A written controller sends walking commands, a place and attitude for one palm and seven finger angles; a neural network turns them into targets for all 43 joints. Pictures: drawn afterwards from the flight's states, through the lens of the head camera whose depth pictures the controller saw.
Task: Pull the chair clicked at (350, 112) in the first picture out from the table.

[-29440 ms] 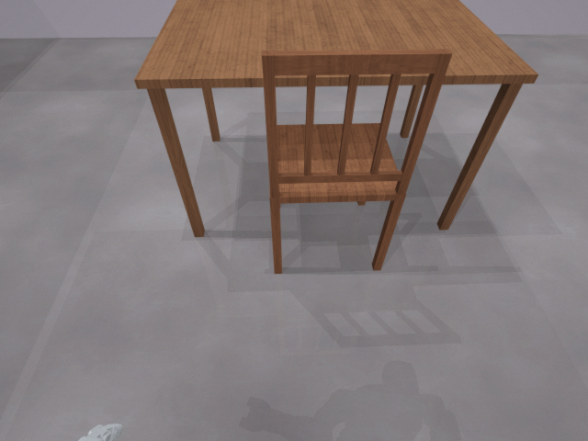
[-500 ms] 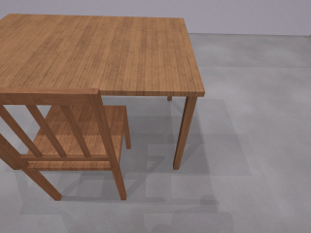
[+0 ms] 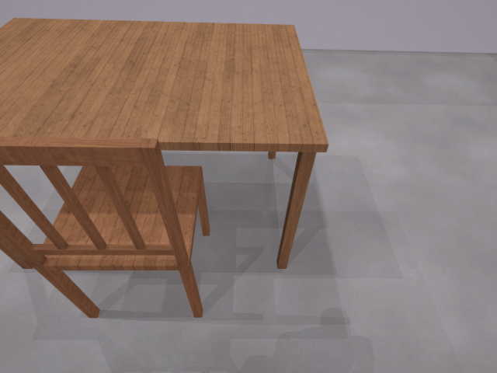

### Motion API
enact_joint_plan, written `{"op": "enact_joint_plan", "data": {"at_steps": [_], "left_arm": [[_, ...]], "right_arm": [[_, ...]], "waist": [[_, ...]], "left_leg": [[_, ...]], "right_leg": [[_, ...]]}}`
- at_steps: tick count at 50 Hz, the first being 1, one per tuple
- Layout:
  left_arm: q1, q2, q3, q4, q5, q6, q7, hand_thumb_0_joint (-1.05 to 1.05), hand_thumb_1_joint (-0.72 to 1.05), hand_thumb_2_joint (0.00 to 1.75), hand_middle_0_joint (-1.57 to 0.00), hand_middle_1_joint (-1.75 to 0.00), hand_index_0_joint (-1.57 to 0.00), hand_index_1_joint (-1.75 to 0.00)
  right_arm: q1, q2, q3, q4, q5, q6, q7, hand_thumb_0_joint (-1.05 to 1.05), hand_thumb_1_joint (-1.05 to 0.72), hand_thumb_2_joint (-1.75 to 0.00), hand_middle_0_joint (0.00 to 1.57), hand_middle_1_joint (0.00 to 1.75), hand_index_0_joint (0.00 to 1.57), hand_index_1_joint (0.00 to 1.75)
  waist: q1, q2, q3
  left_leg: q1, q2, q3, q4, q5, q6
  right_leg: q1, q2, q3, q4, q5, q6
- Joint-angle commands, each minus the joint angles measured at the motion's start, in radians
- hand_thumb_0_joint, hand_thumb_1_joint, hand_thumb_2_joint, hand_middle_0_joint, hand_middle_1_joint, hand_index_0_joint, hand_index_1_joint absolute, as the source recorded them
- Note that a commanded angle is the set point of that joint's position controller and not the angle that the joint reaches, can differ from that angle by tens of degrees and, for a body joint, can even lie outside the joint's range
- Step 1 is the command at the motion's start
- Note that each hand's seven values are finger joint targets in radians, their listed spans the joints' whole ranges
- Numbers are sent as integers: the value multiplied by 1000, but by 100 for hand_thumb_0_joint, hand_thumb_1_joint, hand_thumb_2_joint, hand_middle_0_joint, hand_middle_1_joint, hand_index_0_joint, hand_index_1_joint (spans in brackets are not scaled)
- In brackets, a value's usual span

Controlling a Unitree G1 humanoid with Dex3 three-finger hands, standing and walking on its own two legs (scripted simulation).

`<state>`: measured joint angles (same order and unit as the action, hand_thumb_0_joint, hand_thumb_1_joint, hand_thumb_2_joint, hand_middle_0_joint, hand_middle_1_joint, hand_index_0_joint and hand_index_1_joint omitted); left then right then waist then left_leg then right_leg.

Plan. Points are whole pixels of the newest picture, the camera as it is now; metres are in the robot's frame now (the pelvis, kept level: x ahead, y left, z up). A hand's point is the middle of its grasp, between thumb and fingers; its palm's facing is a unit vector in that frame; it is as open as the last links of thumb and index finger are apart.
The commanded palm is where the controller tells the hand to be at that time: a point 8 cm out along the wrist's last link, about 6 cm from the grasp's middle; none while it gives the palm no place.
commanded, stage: raise the hand toward the chair's back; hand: left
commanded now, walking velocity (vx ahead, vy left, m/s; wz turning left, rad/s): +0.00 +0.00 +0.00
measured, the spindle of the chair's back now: (78, 211) +0.44 +0.43 -0.09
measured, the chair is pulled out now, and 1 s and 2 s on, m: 0.00 0.00 0.00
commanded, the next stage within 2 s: none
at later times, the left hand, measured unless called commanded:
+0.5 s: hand out of the picture +0.13 +0.14 -0.09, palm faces +0.12 -0.99 -0.02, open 10.0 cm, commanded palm +0.13 +0.21 -0.06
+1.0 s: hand (146, 341) +0.17 +0.18 -0.04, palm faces +0.14 -0.99 -0.08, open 14.4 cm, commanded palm +0.15 +0.23 -0.05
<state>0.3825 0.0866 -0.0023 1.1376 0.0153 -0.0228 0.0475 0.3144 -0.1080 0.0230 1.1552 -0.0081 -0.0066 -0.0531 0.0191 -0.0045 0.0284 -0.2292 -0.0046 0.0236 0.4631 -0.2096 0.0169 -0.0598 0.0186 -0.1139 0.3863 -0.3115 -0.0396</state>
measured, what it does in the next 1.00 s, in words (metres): lowers itself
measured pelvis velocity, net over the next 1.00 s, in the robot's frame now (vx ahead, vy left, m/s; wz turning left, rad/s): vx -0.05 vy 0.00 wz -0.04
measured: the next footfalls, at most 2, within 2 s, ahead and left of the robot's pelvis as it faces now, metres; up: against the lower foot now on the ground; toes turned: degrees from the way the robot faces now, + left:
none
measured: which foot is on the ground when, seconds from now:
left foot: down 0.00-1.00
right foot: down 0.00-1.00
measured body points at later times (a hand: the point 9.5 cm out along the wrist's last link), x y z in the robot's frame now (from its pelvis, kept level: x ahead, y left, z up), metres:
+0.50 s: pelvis -0.05 -0.02 -0.10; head +0.00 -0.01 +0.35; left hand +0.12 +0.19 -0.09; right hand +0.19 -0.25 -0.14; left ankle +0.02 +0.11 -0.74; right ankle -0.06 -0.08 -0.74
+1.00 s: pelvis -0.05 +0.00 -0.10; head +0.02 -0.01 +0.35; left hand +0.16 +0.23 -0.03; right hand +0.08 -0.26 -0.19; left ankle +0.02 +0.11 -0.74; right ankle -0.06 -0.08 -0.74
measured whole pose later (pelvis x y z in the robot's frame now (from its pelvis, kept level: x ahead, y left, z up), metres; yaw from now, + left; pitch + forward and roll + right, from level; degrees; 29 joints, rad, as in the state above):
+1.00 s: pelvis -0.05 +0.00 -0.10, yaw -2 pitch +16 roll -2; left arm 0.45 0.17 0.14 -0.04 -0.20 -0.49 -0.05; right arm 0.27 -0.24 -0.03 0.58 0.00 -0.14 -0.06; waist -0.01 0.04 -0.15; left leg -1.00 0.05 0.01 1.16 -0.43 0.01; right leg -0.85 0.03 -0.12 1.16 -0.58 -0.07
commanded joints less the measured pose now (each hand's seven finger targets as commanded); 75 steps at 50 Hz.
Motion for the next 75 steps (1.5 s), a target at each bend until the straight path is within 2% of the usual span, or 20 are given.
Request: {"op": "enact_joint_plan", "data": {"at_steps": [1, 3, 5, 9, 12, 13, 15, 16, 19, 24, 29, 34, 38, 43, 49, 56, 61, 65, 70, 75], "left_arm": [[-293, 252, 41, -1283, -118, -156, 85, 0, 85, 88, -20, -29, -20, -29], [47, 7, -80, -988, -142, -8, 114, 0, 81, 86, -19, -29, -19, -29], [-76, -3, -133, -1254, -166, -79, 83, 0, 76, 84, -19, -28, -19, -28], [-49, -69, -196, -1100, -136, -210, 37, 0, 67, 80, -18, -26, -18, -26], [168, -19, -35, -963, -181, -402, -82, 0, 60, 77, -17, -25, -17, -25], [269, 42, 53, -930, -201, -455, -141, 0, 57, 76, -17, -25, -17, -25], [248, 87, 144, -1013, -256, -573, -240, 0, 53, 74, -16, -24, -16, -24], [275, 143, 212, -1021, -240, -579, -240, 0, 50, 73, -16, -24, -16, -24], [208, 158, 160, -1249, -178, -509, -167, 0, 43, 70, -15, -23, -15, -23], [-60, 147, 124, -1497, -176, -551, -76, 0, 32, 65, -14, -21, -14, -21], [-183, 127, 18, -1536, -223, -665, -213, 0, 20, 60, -13, -19, -13, -19], [2, 159, 84, -1244, -269, -444, -319, 0, 8, 55, -12, -17, -12, -17], [99, 235, 234, -1307, -284, -258, -240, 0, -1, 51, -11, -16, -11, -16], [41, 189, 244, -1454, -252, -389, -62, 0, -13, 46, -10, -14, -10, -14], [-40, 156, 118, -1307, -212, -582, -145, 0, -27, 40, -8, -12, -8, -12], [-8, 251, 227, -1364, -291, -475, -215, 0, -43, 33, -7, -9, -7, -9], [-54, 215, 219, -1386, -268, -480, -125, 0, -50, 30, -6, -8, -6, -8], [-107, 201, 176, -1263, -238, -489, -157, 0, -50, 30, -6, -8, -6, -8], [-126, 252, 210, -1270, -270, -439, -249, 0, -50, 30, -6, -8, -6, -8], [-141, 288, 282, -1351, -293, -435, -219, 0, -50, 30, -6, -8, -6, -8]], "right_arm": [[-78, -228, -28, -371, 29, -252, -23, 0, -90, -90, 20, 30, 20, 30], [-27, -191, -56, -334, 78, -270, -11, 0, -90, -90, 20, 30, 20, 30], [-80, -230, -47, -454, 72, -298, -34, 0, -90, -90, 20, 30, 20, 30], [-86, -266, -61, -528, 21, -353, -29, 0, -90, -90, 20, 30, 20, 30], [-147, -259, -101, -587, -2, -351, 7, 0, -90, -90, 20, 30, 20, 30], [-150, -251, -111, -607, 3, -342, 29, 0, -90, -90, 20, 30, 20, 30], [-208, -246, -114, -665, -1, -310, 57, 0, -90, -90, 20, 30, 20, 30], [-214, -235, -120, -705, -3, -284, 62, 0, -90, -90, 20, 30, 20, 30], [-270, -220, -111, -827, -5, -207, 72, 0, -90, -90, 20, 30, 20, 30], [-186, -204, -101, -832, -8, -170, 38, 0, -90, -90, 20, 30, 20, 30], [-138, -225, -74, -754, -5, -235, -3, 0, -90, -90, 20, 30, 20, 30], [-166, -236, -65, -756, 29, -233, -24, 0, -90, -90, 20, 30, 20, 30], [-225, -205, -70, -808, 40, -183, -30, 0, -90, -90, 20, 30, 20, 30], [-168, -173, -76, -764, 19, -173, -15, 0, -90, -90, 20, 30, 20, 30], [-141, -225, -80, -720, 7, -211, 2, 0, -90, -90, 20, 30, 20, 30], [-133, -250, -85, -770, 35, -214, -23, 0, -90, -90, 20, 30, 20, 30], [-137, -231, -72, -759, 21, -199, -15, 0, -90, -90, 20, 30, 20, 30], [-132, -251, -64, -751, 13, -193, -3, 0, -90, -90, 20, 30, 20, 30], [-120, -268, -62, -777, 26, -188, -7, 0, -90, -90, 20, 30, 20, 30], [-125, -252, -60, -774, 24, -188, -14, 0, -90, -90, 20, 30, 20, 30]], "waist": [[-48, 382, -350], [-76, 113, -140], [-64, -16, -118], [-120, -237, -2], [2, -355, -94], [63, -260, -146], [88, -102, -260], [111, -49, -319], [120, 144, -388], [-20, 49, -356], [-117, 28, -387], [-47, -68, -352], [56, -60, -457], [24, -32, -419], [-66, -1, -296], [-5, 50, -464], [-27, 78, -378], [-58, 53, -303], [-31, 91, -405], [-15, 103, -440]], "left_leg": [[307, 55, -18, -23, 362, 28], [46, 45, -80, -26, 120, 26], [-13, 37, -68, 19, 9, 35], [-200, 2, -94, 212, -79, 32], [-416, 4, -82, 351, -104, -2], [-449, -6, -65, 381, -59, -17], [-514, -23, -32, 478, -1, -31], [-527, -28, -8, 497, 14, -25], [-503, -30, 24, 514, 27, -8], [-571, 12, -43, 621, -125, 23], [-588, 34, -78, 719, -121, 32], [-702, 19, -73, 693, -177, 26], [-624, 3, -65, 605, -97, 22], [-546, 27, -59, 565, 8, 17], [-613, 27, -66, 612, -147, 17], [-480, 21, -58, 528, -82, 25], [-423, 33, -86, 493, -55, 18], [-468, 35, -102, 502, -125, 15], [-394, 32, -104, 473, -85, 12], [-326, 39, -117, 448, -6, 5]], "right_leg": [[-178, -35, 71, 123, 206, -15], [-264, -34, 10, 109, 89, 5], [-304, -23, 14, 123, 37, 15], [-596, -21, 33, 203, -99, 33], [-678, -22, 57, 341, -147, 29], [-627, -26, 80, 399, -56, 15], [-605, -37, 91, 534, 141, 12], [-569, -39, 104, 567, 182, 10], [-585, -23, 121, 615, 152, -11], [-754, -3, 192, 564, -85, 12], [-828, 0, 196, 567, -66, 35], [-738, -25, 232, 497, -190, 54], [-562, -47, 233, 493, -61, 65], [-622, -15, 133, 558, 138, 53], [-826, -7, 139, 552, -154, 34], [-677, -1, 113, 517, -91, 27], [-748, 18, 43, 545, -50, 18], [-817, 21, 37, 552, -106, 18], [-741, 22, 36, 535, -65, 12], [-717, 26, 24, 532, -22, 12]]}}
